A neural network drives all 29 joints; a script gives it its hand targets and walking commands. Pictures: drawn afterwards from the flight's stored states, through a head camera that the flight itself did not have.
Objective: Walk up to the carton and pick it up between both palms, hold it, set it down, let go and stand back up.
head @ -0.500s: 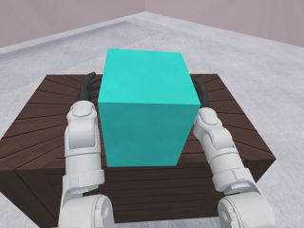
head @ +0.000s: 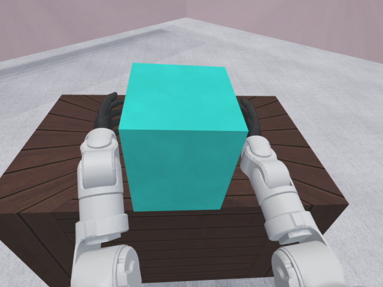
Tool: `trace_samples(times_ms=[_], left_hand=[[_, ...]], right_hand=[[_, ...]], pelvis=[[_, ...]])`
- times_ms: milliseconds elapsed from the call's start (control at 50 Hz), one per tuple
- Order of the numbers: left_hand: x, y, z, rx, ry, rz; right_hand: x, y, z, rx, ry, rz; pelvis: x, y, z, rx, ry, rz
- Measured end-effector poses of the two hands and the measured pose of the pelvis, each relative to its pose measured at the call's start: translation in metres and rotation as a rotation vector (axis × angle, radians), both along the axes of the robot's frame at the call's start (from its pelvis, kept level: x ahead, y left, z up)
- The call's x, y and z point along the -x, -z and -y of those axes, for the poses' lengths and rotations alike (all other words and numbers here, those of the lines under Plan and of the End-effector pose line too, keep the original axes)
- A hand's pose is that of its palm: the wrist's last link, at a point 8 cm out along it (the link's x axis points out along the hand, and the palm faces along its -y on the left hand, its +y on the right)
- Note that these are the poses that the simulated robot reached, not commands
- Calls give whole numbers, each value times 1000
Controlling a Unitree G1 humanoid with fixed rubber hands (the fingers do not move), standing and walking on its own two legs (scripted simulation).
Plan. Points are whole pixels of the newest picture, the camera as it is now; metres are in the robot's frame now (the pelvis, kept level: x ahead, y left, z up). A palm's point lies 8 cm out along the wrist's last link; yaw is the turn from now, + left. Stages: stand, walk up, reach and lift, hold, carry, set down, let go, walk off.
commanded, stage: hold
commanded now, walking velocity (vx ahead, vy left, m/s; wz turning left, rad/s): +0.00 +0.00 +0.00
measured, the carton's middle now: (178, 140) +0.39 +0.02 +0.15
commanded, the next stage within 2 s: set down in 0.88 s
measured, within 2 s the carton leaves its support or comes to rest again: neither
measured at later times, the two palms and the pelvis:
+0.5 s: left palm (109, 131) +0.36 +0.15 +0.20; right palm (252, 137) +0.35 -0.14 +0.18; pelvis +0.00 +0.00 +0.00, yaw -1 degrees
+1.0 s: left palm (109, 132) +0.36 +0.16 +0.19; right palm (251, 137) +0.35 -0.13 +0.18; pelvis +0.00 +0.00 +0.00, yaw -1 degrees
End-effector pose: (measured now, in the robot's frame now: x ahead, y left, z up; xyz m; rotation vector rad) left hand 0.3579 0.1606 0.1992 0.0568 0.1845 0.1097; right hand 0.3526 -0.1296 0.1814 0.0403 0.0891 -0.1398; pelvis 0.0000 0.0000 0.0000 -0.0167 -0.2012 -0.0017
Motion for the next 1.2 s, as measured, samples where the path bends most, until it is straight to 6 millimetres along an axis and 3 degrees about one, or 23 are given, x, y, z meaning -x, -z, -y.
trace_samples(times_ms=[920, 1080, 1200], left_hand=[[-4, 0, 4, -21, 11, 11], [-7, 11, 4, 1, 12, -18], [-10, -3, 5, -13, 10, 84]], right_hand=[[-2, 2, 3, -15, 7, 15], [-3, 9, 4, 8, 12, -14], [-8, 0, 4, 11, 13, 89]], pelvis=[[-3, 0, -3, 7, 0, -9], [-2, -1, -4, -1, 11, -13], [-4, -1, -4, 0, 5, -25]])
